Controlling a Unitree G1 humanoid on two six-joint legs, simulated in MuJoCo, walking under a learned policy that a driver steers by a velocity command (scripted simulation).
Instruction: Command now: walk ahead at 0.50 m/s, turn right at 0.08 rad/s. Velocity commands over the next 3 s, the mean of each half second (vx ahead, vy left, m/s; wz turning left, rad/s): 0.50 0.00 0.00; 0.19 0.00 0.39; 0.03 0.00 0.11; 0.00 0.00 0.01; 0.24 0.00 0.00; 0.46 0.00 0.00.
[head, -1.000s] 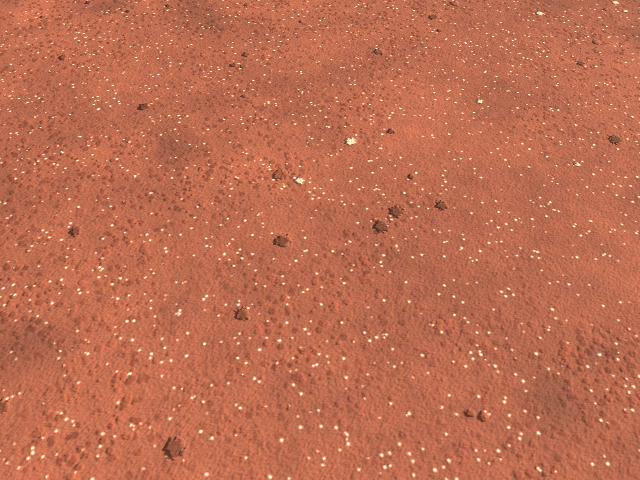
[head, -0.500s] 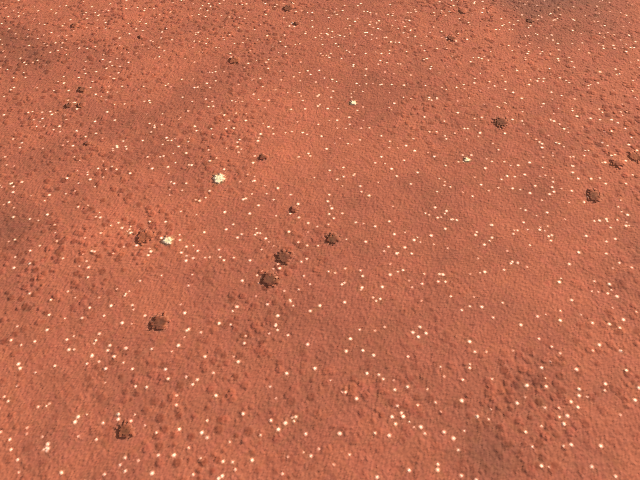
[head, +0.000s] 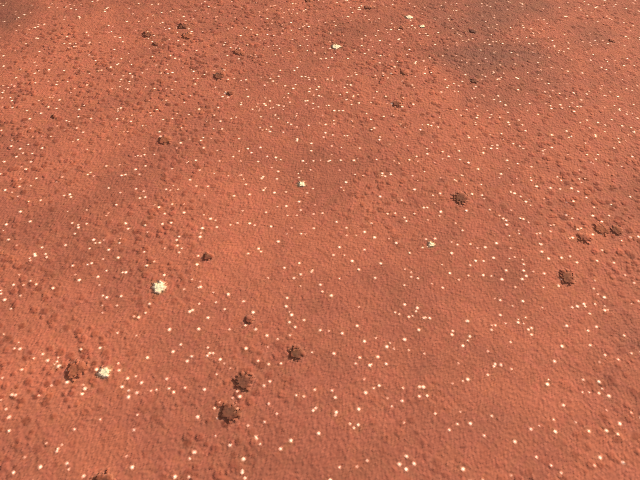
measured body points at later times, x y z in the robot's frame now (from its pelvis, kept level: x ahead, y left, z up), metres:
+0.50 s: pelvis +0.27 -0.06 -0.01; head +0.30 -0.07 +0.44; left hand +0.44 +0.20 -0.09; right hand +0.30 -0.33 -0.14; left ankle +0.13 +0.08 -0.65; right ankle +0.34 -0.15 -0.74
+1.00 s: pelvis +0.42 -0.02 -0.01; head +0.46 +0.01 +0.44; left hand +0.48 +0.28 -0.13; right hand +0.65 -0.24 -0.10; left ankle +0.48 +0.08 -0.74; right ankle +0.38 -0.17 -0.66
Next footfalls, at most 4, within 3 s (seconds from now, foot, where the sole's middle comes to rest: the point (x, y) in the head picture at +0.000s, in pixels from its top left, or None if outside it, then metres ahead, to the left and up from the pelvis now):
0.40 right None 0.38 -0.15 -0.78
0.88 left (279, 464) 0.52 0.09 -0.78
1.26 right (401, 461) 0.53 -0.16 -0.78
2.82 right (324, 285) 0.97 0.00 -0.78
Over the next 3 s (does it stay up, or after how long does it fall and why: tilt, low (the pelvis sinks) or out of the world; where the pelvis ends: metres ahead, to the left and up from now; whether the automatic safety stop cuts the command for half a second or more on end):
stays up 0.86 0.05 0.00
